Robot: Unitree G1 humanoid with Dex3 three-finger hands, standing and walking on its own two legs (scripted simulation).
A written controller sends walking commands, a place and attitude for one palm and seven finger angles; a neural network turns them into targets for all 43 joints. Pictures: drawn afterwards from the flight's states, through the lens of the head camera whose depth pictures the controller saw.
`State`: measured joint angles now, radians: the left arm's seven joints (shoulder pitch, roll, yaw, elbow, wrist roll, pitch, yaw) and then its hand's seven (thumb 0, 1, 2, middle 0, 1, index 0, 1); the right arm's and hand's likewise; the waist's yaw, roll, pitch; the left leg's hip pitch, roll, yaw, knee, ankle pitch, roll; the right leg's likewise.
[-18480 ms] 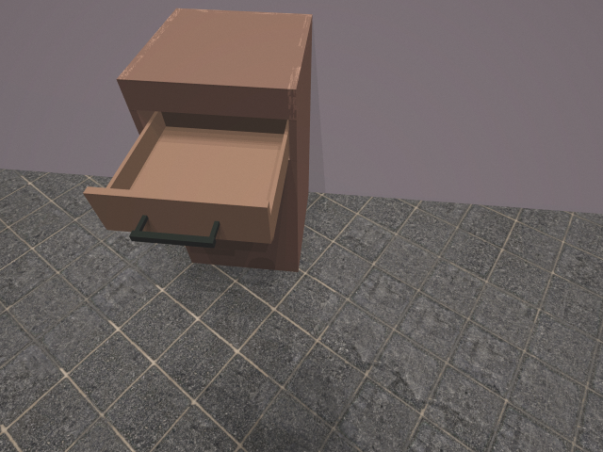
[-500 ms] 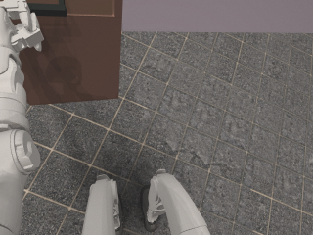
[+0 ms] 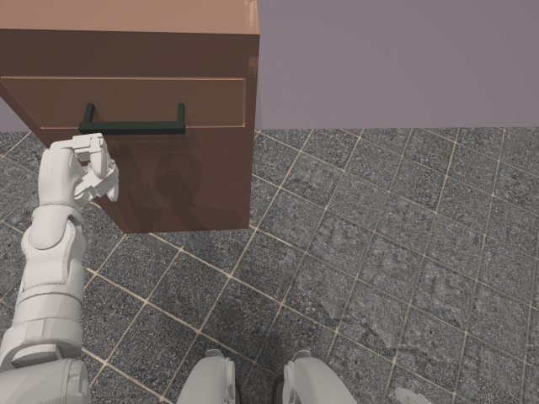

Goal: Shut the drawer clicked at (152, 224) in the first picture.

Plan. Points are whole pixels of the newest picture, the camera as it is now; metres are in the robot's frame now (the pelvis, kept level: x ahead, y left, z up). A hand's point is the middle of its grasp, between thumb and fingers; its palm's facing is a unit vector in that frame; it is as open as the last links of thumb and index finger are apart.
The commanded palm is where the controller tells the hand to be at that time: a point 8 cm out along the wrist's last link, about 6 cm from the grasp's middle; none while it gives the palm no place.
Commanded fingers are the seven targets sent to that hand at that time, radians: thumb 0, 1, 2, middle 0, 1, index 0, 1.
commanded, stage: draw the hand back to the body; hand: left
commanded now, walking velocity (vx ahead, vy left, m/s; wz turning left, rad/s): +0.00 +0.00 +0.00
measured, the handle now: (135, 119) +0.59 +0.23 -0.04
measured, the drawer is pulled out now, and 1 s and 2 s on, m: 0.00 0.00 0.00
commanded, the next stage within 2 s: step back with the hand held close in 1.08 s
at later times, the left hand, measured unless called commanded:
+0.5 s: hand (9, 239) +0.29 +0.24 +0.15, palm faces +0.29 -0.92 -0.28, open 3.2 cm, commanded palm +0.25 +0.28 +0.17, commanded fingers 0.00 0.90 0.90 -1.40 -1.60 -1.40 -1.60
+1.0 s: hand out of the picture +0.18 +0.24 +0.26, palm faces +0.45 -0.80 -0.40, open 3.2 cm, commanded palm +0.14 +0.28 +0.27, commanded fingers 0.00 0.90 0.90 -1.40 -1.60 -1.40 -1.60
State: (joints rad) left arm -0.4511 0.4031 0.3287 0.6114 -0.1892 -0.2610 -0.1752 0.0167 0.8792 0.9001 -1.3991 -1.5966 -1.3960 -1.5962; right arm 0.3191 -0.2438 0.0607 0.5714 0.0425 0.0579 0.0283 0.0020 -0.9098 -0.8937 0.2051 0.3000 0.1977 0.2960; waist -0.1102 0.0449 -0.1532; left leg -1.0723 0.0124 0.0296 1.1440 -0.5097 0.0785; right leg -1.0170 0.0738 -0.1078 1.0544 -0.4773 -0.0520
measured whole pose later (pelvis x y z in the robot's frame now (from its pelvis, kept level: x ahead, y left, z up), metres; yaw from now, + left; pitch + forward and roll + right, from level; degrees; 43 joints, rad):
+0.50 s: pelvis +0.02 +0.01 +0.08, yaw +3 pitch +4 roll -2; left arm 0.12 0.33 0.12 0.05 -0.09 -0.03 0.10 0.01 0.90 0.90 -1.40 -1.60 -1.40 -1.60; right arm 0.20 -0.23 0.08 0.52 0.06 0.04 -0.08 0.01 -0.91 -0.89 0.20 0.30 0.20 0.30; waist 0.02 0.05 -0.07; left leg -0.36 -0.05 0.04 0.64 -0.35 0.08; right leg -0.32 0.03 -0.07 0.60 -0.35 -0.03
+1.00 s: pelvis +0.02 -0.01 +0.09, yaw +3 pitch -4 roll -1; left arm 0.57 0.36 0.30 -0.49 -0.10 -0.08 0.10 0.01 0.89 0.90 -1.41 -1.60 -1.40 -1.60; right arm 0.20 -0.25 0.04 0.59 0.03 -0.06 -0.05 0.01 -0.91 -0.89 0.20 0.30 0.20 0.30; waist 0.06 0.09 -0.02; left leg -0.11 -0.04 0.02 0.46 -0.27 0.06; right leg -0.07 0.05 -0.07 0.40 -0.26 -0.06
